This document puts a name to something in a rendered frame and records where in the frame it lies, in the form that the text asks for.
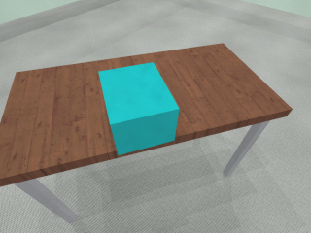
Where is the table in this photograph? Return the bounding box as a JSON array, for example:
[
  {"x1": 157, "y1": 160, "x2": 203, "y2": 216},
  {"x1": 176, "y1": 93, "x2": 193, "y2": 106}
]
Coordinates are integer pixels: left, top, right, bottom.
[{"x1": 0, "y1": 43, "x2": 292, "y2": 223}]

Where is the carton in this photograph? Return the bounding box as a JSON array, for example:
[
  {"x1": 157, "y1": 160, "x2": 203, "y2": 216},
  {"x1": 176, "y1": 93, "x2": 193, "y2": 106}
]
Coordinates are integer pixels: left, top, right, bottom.
[{"x1": 98, "y1": 62, "x2": 180, "y2": 155}]

